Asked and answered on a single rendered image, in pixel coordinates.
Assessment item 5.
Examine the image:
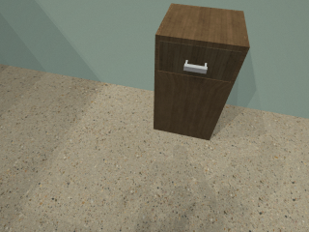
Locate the handle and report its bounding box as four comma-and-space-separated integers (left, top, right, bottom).
183, 60, 208, 74

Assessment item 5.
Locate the drawer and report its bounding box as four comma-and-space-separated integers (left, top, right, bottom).
158, 40, 242, 82

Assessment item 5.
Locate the cabinet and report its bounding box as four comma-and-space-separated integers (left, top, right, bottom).
154, 3, 250, 141

